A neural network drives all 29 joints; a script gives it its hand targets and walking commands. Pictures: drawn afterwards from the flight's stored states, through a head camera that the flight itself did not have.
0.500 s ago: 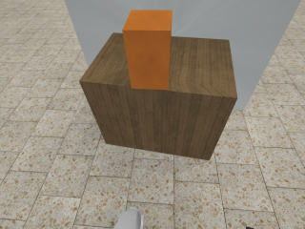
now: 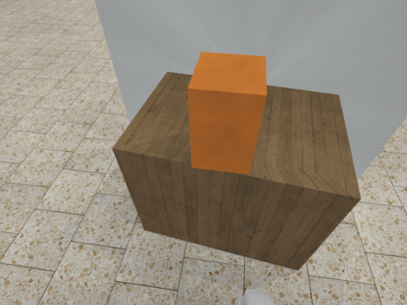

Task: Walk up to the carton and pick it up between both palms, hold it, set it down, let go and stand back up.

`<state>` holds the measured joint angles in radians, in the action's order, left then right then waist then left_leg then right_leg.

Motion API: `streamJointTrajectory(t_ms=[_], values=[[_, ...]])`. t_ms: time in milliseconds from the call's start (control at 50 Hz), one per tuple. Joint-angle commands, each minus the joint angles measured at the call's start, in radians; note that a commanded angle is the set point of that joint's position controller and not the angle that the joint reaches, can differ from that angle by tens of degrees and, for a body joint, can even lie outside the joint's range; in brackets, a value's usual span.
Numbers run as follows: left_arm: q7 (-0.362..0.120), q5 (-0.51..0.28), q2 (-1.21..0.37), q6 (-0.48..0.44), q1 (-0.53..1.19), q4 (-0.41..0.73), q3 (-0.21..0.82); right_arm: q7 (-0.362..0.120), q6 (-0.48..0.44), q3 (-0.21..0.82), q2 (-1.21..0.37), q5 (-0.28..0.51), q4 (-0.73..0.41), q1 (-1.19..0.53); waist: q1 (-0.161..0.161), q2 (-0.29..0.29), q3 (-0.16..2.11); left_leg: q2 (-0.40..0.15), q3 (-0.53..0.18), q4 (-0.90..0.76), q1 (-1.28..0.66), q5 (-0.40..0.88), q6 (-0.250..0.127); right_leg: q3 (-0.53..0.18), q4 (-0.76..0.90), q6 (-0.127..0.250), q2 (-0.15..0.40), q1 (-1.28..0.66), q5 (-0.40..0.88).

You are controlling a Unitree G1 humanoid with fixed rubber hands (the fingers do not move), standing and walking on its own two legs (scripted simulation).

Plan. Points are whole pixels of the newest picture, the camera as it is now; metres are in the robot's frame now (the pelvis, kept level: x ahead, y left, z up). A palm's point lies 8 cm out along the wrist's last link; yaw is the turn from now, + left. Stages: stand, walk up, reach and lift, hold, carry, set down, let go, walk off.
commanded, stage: walk up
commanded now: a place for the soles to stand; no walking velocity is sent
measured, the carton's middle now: (226, 115) +0.62 -0.09 +0.01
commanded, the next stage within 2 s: none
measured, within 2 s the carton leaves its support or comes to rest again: neither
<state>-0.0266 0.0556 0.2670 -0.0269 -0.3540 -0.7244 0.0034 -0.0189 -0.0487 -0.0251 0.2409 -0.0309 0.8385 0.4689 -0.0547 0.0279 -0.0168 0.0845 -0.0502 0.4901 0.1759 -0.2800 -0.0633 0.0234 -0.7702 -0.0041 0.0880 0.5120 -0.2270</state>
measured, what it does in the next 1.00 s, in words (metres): walks ahead: right foot, then left foot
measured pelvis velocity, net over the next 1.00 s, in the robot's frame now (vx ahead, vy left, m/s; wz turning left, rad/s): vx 0.12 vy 0.02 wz -0.03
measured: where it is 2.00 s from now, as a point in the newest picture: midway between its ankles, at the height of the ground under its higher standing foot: outside the picture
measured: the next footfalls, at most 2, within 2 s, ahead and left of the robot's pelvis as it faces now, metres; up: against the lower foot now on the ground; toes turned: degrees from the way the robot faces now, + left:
right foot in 0.08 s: +0.18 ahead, -0.11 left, +0.00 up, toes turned -9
left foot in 0.42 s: +0.22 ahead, +0.13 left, +0.00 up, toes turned +4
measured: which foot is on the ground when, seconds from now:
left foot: down 0.00-0.10, up 0.12-0.40, down 0.42-1.00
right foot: up 0.00-0.06, down 0.08-1.00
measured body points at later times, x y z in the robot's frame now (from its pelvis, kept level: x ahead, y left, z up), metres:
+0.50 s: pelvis +0.13 +0.00 -0.01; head +0.15 +0.02 +0.43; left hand +0.15 +0.26 -0.16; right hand +0.25 -0.23 -0.14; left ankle +0.18 +0.12 -0.74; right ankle +0.13 -0.13 -0.73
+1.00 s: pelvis +0.12 +0.02 +0.00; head +0.12 +0.02 +0.45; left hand +0.17 +0.28 -0.14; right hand +0.18 -0.25 -0.14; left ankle +0.18 +0.13 -0.74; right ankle +0.13 -0.13 -0.74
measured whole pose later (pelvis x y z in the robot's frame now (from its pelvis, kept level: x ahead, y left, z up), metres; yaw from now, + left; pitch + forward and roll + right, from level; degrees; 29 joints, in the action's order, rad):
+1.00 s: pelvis +0.12 +0.02 +0.00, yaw -2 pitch -1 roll +0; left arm 0.00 0.00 0.28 -0.01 -0.31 -0.88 0.02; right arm 0.00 0.03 0.04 0.28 0.00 0.96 0.19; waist 0.00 0.00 -0.03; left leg -0.04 0.08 0.52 0.32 -0.18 -0.02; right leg -0.04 -0.54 -0.03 0.02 0.25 -0.27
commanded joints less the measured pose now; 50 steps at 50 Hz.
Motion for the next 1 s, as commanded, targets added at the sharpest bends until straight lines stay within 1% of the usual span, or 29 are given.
streamJointTrajectory(t_ms=[0, 40, 60, 80, 100, 120, 140, 180, 220, 240, 260, 300, 340, 380, 400, 420, 440, 460, 480, 500, 520, 560, 600, 620, 700, 820, 900, 940, 980], values=[[0.023, -0.002, 0.049, -0.027, -0.042, 0.057, -0.023, -0.003, -0.003, -0.024, 0.150, -0.012, -0.050, -0.016, 0.035, -0.116, -0.092, -0.208, -0.201, -0.131, 0.257, -0.168, -0.110, 0.062, 0.158, 0.020, -0.063, -0.261, 0.086], [0.042, 0.001, 0.065, -0.039, -0.131, 0.038, -0.037, -0.002, 0.007, -0.002, 0.116, -0.010, -0.046, -0.003, 0.089, -0.021, -0.063, -0.154, -0.175, 0.044, 0.305, -0.080, -0.057, 0.030, 0.236, 0.042, -0.062, -0.414, 0.069], [0.051, 0.007, 0.109, -0.049, -0.192, 0.044, -0.049, -0.003, 0.006, 0.016, 0.070, -0.007, -0.048, 0.035, 0.109, 0.102, 0.004, -0.086, -0.102, 0.283, 0.324, -0.058, -0.008, -0.185, 0.325, 0.070, 0.107, -0.493, -0.044], [0.061, -0.006, 0.177, -0.048, -0.241, 0.049, -0.060, -0.003, 0.008, 0.031, 0.028, -0.012, -0.041, 0.118, 0.088, 0.202, 0.042, -0.010, -0.028, 0.514, 0.387, -0.281, 0.049, -0.540, 0.452, 0.121, 0.335, -0.532, -0.055], [0.071, -0.033, 0.194, -0.032, -0.225, 0.025, -0.071, 0.013, 0.027, 0.006, 0.099, -0.016, -0.049, 0.119, 0.081, 0.159, -0.003, -0.048, -0.008, 0.617, 0.456, -0.335, 0.074, -0.692, 0.531, 0.198, 0.405, -0.505, -0.156], [0.072, -0.045, 0.149, -0.027, -0.203, 0.020, -0.061, 0.019, 0.037, -0.003, 0.129, -0.030, -0.046, 0.058, 0.092, 0.079, -0.071, -0.087, -0.022, 0.668, 0.493, -0.314, 0.089, -0.625, 0.536, 0.209, 0.384, -0.459, -0.166], [0.070, -0.047, 0.124, -0.030, -0.179, 0.022, -0.055, 0.020, 0.037, -0.004, 0.123, -0.030, -0.050, 0.005, 0.098, 0.032, -0.099, -0.100, -0.033, 0.677, 0.496, -0.255, 0.092, -0.488, 0.519, 0.209, 0.328, -0.442, -0.084], [0.065, -0.035, 0.087, -0.042, -0.127, 0.018, -0.040, 0.012, 0.035, 0.002, 0.092, -0.023, -0.040, -0.017, 0.080, 0.059, -0.089, -0.129, -0.033, 0.589, 0.413, -0.147, 0.101, -0.244, 0.489, 0.170, 0.213, -0.385, 0.178], [0.056, -0.032, 0.067, -0.053, -0.090, 0.000, -0.038, 0.011, 0.040, 0.010, 0.053, -0.021, -0.036, -0.006, 0.051, 0.112, -0.037, -0.119, 0.002, 0.556, 0.308, -0.093, 0.117, -0.134, 0.440, 0.183, 0.176, -0.345, 0.485], [0.054, -0.034, 0.060, -0.055, -0.078, -0.002, -0.037, 0.014, 0.043, 0.015, 0.037, -0.020, -0.037, -0.025, 0.045, 0.097, -0.028, -0.116, 0.018, 0.512, 0.274, -0.075, 0.120, -0.095, 0.410, 0.188, 0.164, -0.323, 0.615], [0.051, -0.036, 0.056, -0.053, -0.062, -0.001, -0.031, 0.016, 0.045, 0.021, 0.023, -0.018, -0.033, -0.041, 0.042, 0.097, -0.002, -0.111, 0.037, 0.433, 0.226, -0.051, 0.118, -0.034, 0.373, 0.169, 0.128, -0.316, 0.699], [0.047, -0.035, 0.083, -0.041, -0.035, -0.007, -0.032, 0.023, 0.043, 0.031, 0.006, 0.001, -0.037, -0.085, 0.038, 0.129, 0.015, -0.102, 0.085, 0.295, 0.154, 0.022, 0.110, 0.010, 0.312, 0.158, 0.099, -0.300, 0.786], [0.041, -0.039, 0.113, -0.021, -0.052, -0.019, -0.036, 0.029, 0.046, 0.026, 0.022, 0.002, -0.039, -0.148, 0.062, 0.137, 0.029, -0.073, 0.135, 0.216, 0.097, 0.104, 0.091, 0.002, 0.258, 0.154, 0.095, -0.287, 0.757], [0.037, -0.047, 0.132, -0.003, -0.023, -0.015, -0.036, 0.038, 0.043, 0.020, 0.041, 0.005, -0.033, -0.152, 0.038, 0.077, 0.019, -0.071, 0.127, 0.031, -0.019, 0.306, 0.066, -0.018, 0.205, 0.123, 0.087, -0.212, 0.582], [0.032, -0.050, 0.123, 0.002, -0.031, -0.016, -0.026, 0.041, 0.040, 0.008, 0.085, 0.007, -0.035, -0.146, 0.036, 0.037, 0.023, -0.123, 0.066, 0.023, -0.083, 0.423, 0.045, -0.033, 0.181, 0.085, 0.061, -0.156, 0.408], [0.030, -0.051, 0.076, 0.005, -0.075, -0.021, -0.008, 0.043, 0.039, 0.001, 0.134, 0.006, -0.033, -0.126, 0.035, -0.072, 0.075, -0.250, -0.065, 0.025, -0.139, 0.552, 0.010, -0.024, 0.122, 0.050, 0.030, -0.128, 0.158], [0.039, -0.056, 0.025, 0.017, -0.130, -0.033, 0.008, 0.044, 0.047, -0.007, 0.169, 0.025, -0.047, -0.180, 0.064, -0.156, 0.104, -0.383, -0.192, -0.028, -0.050, 0.596, -0.078, 0.003, 0.026, 0.019, -0.045, -0.207, -0.129], [0.051, -0.054, 0.011, 0.037, -0.126, -0.044, 0.012, 0.047, 0.058, -0.011, 0.191, 0.040, -0.049, -0.243, 0.076, -0.196, 0.083, -0.402, -0.184, -0.066, 0.046, 0.465, -0.147, 0.004, 0.014, 0.018, -0.049, -0.258, -0.270], [0.055, -0.047, 0.026, 0.045, -0.088, -0.042, 0.007, 0.048, 0.065, -0.004, 0.174, 0.049, -0.057, -0.298, 0.071, -0.212, 0.038, -0.372, -0.168, -0.102, 0.119, 0.347, -0.145, -0.008, 0.038, 0.022, -0.054, -0.265, -0.270], [0.055, -0.046, 0.049, 0.043, -0.066, -0.043, 0.000, 0.049, 0.071, 0.003, 0.161, 0.044, -0.060, -0.328, 0.072, -0.206, -0.003, -0.337, -0.133, -0.104, 0.152, 0.285, -0.119, -0.010, 0.072, 0.024, -0.055, -0.264, -0.221], [0.053, -0.045, 0.062, 0.037, -0.070, -0.051, -0.005, 0.047, 0.075, 0.009, 0.155, 0.036, -0.059, -0.350, 0.085, -0.191, -0.008, -0.307, -0.106, -0.084, 0.167, 0.252, -0.098, -0.018, 0.131, 0.029, -0.044, -0.279, -0.118], [0.049, -0.044, 0.087, 0.019, -0.064, -0.056, -0.008, 0.037, 0.077, 0.025, 0.128, 0.031, -0.056, -0.351, 0.082, -0.121, 0.010, -0.247, -0.058, -0.011, 0.135, 0.203, -0.041, -0.083, 0.240, 0.035, 0.006, -0.269, 0.056], [0.043, -0.052, 0.127, 0.012, -0.004, -0.062, -0.018, 0.032, 0.076, 0.031, 0.111, 0.034, -0.035, -0.327, 0.046, -0.045, -0.010, -0.198, -0.026, 0.008, 0.061, 0.111, -0.012, -0.122, 0.296, 0.047, 0.022, -0.161, 0.021], [0.040, -0.055, 0.128, 0.012, 0.016, -0.062, -0.016, 0.032, 0.073, 0.032, 0.110, 0.035, -0.028, -0.320, 0.040, -0.008, -0.007, -0.204, -0.031, 0.007, 0.041, 0.116, -0.010, -0.121, 0.306, 0.048, 0.013, -0.148, 0.013], [0.034, -0.053, 0.095, 0.009, 0.012, -0.071, -0.005, 0.030, 0.064, 0.026, 0.153, 0.032, 0.000, -0.352, 0.060, -0.032, 0.016, -0.227, -0.052, -0.045, 0.047, 0.086, -0.022, -0.103, 0.294, 0.042, -0.011, -0.191, 0.005], [0.030, -0.055, 0.111, 0.009, 0.010, -0.091, -0.009, 0.028, 0.063, 0.034, 0.161, 0.036, 0.032, -0.350, 0.067, -0.054, 0.006, -0.226, -0.054, -0.119, 0.089, -0.079, -0.008, -0.113, 0.309, 0.045, -0.022, -0.202, -0.070], [0.032, -0.057, 0.123, 0.005, 0.012, -0.105, -0.008, 0.024, 0.065, 0.034, 0.167, 0.035, 0.054, -0.331, 0.062, -0.023, -0.024, -0.222, -0.028, -0.112, 0.090, -0.090, 0.002, -0.141, 0.338, 0.045, -0.013, -0.164, -0.098], [0.031, -0.057, 0.129, 0.006, 0.016, -0.111, -0.009, 0.024, 0.064, 0.037, 0.167, 0.031, 0.064, -0.312, 0.052, -0.027, -0.020, -0.214, -0.021, -0.115, 0.083, -0.106, 0.007, -0.148, 0.349, 0.047, -0.016, -0.152, -0.119], [0.032, -0.058, 0.134, 0.006, 0.009, -0.117, -0.008, 0.025, 0.063, 0.039, 0.170, 0.034, 0.072, -0.305, 0.060, -0.050, -0.017, -0.214, -0.018, -0.123, 0.088, -0.128, 0.004, -0.154, 0.352, 0.050, -0.020, -0.155, -0.133]])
